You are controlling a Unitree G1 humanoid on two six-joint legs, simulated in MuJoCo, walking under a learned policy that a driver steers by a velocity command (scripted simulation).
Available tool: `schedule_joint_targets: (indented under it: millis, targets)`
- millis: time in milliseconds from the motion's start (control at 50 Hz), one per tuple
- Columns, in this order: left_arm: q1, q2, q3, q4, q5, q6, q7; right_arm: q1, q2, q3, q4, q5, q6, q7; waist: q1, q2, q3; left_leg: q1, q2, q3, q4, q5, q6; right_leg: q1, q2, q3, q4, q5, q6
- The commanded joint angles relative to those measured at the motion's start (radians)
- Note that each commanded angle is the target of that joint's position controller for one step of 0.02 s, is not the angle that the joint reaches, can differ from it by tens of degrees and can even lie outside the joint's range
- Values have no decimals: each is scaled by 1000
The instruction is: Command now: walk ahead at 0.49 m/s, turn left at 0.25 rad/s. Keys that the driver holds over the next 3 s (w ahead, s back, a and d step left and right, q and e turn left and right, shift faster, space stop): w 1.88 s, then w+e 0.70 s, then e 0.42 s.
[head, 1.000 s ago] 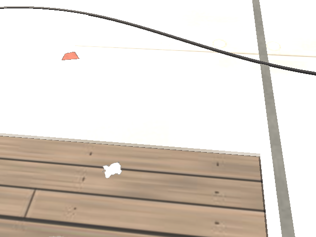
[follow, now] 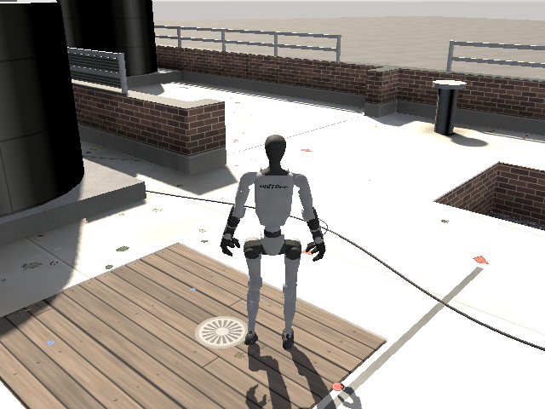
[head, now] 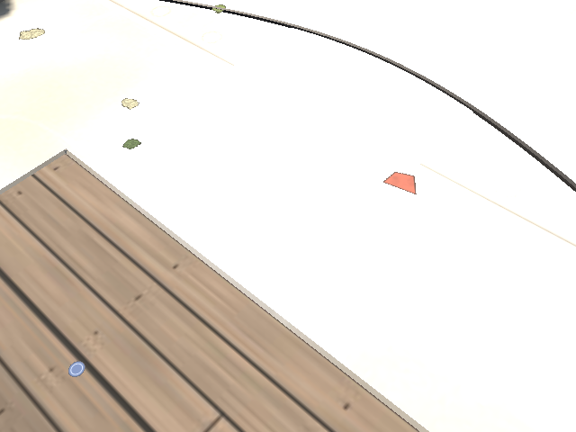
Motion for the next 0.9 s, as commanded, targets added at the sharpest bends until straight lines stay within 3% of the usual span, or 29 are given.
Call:
schedule_joint_targets:
  millis: [20,80,140,200,260,280,300,320,340,360,380,400,420,440,500,600,680,740,800,820,840,860,880,900]
  targets:
    - [70,104,20,-4,-14,-37,-6,44,-39,-2,-41,-8,7,12,-11,-140,-25,-153,54,-31,-24,48,-18,129,-260,262,-252,164,-139]
    - [98,105,20,22,-18,-38,-6,-89,-27,13,-84,-12,7,23,3,-123,9,-230,92,18,-167,142,-46,146,-248,189,-301,169,-152]
    - [121,109,19,44,-21,-34,-10,-210,4,37,-117,-5,0,34,26,-130,23,-153,102,94,-371,247,-60,114,-206,103,-305,228,-133]
    - [174,138,26,72,-21,-28,-11,-270,-10,41,-134,0,-2,29,44,-131,23,-90,85,129,-476,255,-47,155,-231,96,-276,301,-121]
    - [184,154,30,92,-18,-14,-5,-261,-33,33,-135,-4,-6,17,27,-129,22,-35,61,141,-541,185,-10,229,-264,97,-199,428,-108]
    - [178,159,30,97,-19,-8,-4,-202,-39,27,-116,-9,-11,11,-4,-123,-6,49,34,154,-582,165,7,240,-254,78,-111,548,-96]
    - [181,149,26,104,-21,-2,-2,-72,-55,16,-68,-17,-20,4,-59,-88,-71,213,7,162,-643,175,30,216,-214,37,57,617,-78]
    - [175,118,15,86,-22,-1,-1,103,-110,-4,-19,-34,-30,-8,-125,-29,-180,448,109,45,-657,116,72,80,-168,3,291,459,-54]
    - [237,10,-11,35,-43,-4,-9,208,-229,-33,-11,-47,-29,-21,-118,199,-309,736,418,-408,-733,-2,181,-258,-23,-52,665,-71,-5]
    - [214,100,14,49,-22,3,0,196,-216,-37,-1,2,-16,-23,-119,159,-314,696,454,-604,-842,-10,217,-385,18,70,801,-340,-16]
    - [142,119,23,35,-17,5,0,100,-162,-23,-9,15,-14,-23,-75,76,-159,579,401,-436,-838,-11,189,-437,-48,112,825,-265,-30]
    - [107,97,17,30,-21,0,-7,32,-96,-6,-17,14,-21,-18,-48,38,-84,454,352,-325,-868,70,164,-411,-82,113,775,-186,-32]
    - [106,80,15,39,-20,5,-10,-3,-64,3,-15,13,-28,-17,-17,33,-45,371,303,-235,-899,137,129,-362,-108,109,716,-146,-27]
    - [125,71,14,51,-5,19,-14,-17,-42,10,-6,18,-34,-20,11,47,-25,307,267,-171,-923,194,107,-312,-122,105,679,-124,-14]
    - [112,50,12,56,6,43,-29,26,-54,6,27,24,-56,-20,32,27,-26,285,239,-92,-962,326,119,-299,-123,82,648,-62,11]
    - [-87,47,8,-5,4,49,-33,113,-54,6,80,27,-56,-21,-3,5,37,336,221,-26,-1008,365,130,-434,-144,57,472,96,47]
    - [-215,30,-7,-44,-2,42,-32,173,-61,7,117,22,-55,-23,-37,12,56,387,214,21,-996,461,120,-404,-114,19,289,178,38]
    - [-280,40,-9,-71,-4,37,-29,216,-66,7,148,15,-51,-30,-53,17,72,472,239,27,-968,532,116,-398,-93,5,207,160,8]
    - [-257,54,-3,-75,-4,26,-23,198,-83,3,164,10,-46,-40,-22,23,63,534,262,42,-884,732,99,-319,-58,-11,145,65,-39]
    - [-197,65,3,-57,-4,22,-17,181,-92,1,166,8,-46,-41,8,31,30,536,258,55,-807,882,85,-227,-26,-25,129,25,-58]
    - [-73,80,14,-17,-1,15,-8,166,-100,-1,169,7,-42,-41,63,24,-36,525,237,75,-659,982,71,-82,10,-40,88,18,-80]
    - [111,112,30,44,11,4,2,155,-90,3,164,12,-39,-40,134,-7,-137,416,193,109,-444,887,50,164,-13,-10,52,52,-111]
    - [269,213,56,71,36,-1,15,190,-25,22,126,33,-42,-35,161,-145,-276,143,108,158,-102,490,19,458,-275,312,29,-61,-182]
    - [268,266,70,79,21,8,7,278,17,22,134,43,-42,-28,105,-307,-352,-132,-71,87,164,-225,1,595,-457,752,-120,-57,-288]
